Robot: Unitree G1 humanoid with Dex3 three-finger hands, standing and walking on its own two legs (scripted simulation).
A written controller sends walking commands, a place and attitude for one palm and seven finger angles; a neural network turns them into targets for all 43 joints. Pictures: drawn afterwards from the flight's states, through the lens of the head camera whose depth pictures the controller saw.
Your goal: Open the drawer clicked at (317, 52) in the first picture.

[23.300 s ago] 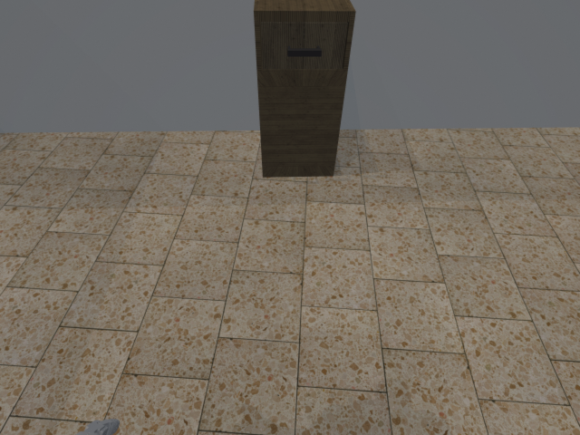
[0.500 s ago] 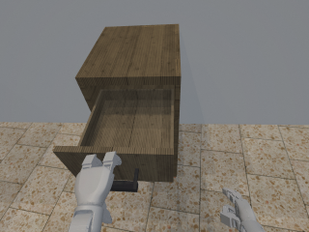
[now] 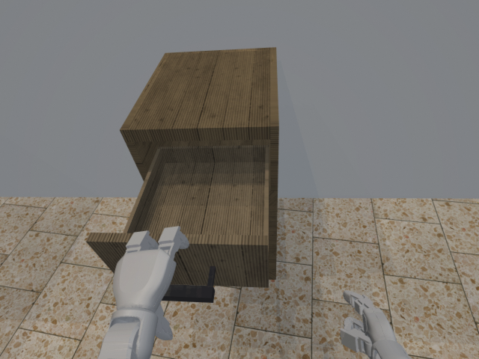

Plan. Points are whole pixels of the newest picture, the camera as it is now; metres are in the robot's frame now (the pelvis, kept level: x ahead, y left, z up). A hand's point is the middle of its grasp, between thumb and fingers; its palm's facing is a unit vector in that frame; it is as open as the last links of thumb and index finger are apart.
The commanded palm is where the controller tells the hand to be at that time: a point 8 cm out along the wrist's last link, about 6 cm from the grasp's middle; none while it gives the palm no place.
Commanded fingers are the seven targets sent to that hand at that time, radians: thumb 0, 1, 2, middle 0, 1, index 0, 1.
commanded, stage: lift the hand off the handle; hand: left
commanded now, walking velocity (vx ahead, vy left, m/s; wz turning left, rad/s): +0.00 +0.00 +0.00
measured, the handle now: (181, 281) +0.27 +0.17 -0.06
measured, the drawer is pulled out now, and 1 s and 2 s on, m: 0.29 0.29 0.29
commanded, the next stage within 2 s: draw the hand back to the body in 0.78 s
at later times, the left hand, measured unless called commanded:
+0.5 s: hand (147, 270) +0.23 +0.18 +0.07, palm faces +0.11 -0.18 -0.98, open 13.9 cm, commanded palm +0.19 +0.17 +0.12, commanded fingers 0.00 -0.50 0.30 -0.30 -1.20 -0.30 -1.20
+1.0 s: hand (147, 266) +0.23 +0.18 +0.08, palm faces +0.08 -0.21 -0.97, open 13.9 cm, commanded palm +0.19 +0.19 +0.14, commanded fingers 0.00 -0.50 0.30 -0.30 -1.20 -0.30 -1.20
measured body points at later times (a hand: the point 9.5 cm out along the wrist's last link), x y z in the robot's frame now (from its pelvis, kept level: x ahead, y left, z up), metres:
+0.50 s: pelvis +0.00 +0.00 +0.01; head +0.00 -0.04 +0.46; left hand +0.22 +0.19 +0.12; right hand +0.24 -0.19 -0.08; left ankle -0.01 +0.12 -0.72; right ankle +0.00 -0.07 -0.72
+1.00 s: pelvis +0.01 +0.01 +0.02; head +0.00 -0.03 +0.46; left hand +0.22 +0.18 +0.13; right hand +0.24 -0.17 -0.08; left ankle -0.01 +0.12 -0.72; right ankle +0.00 -0.07 -0.72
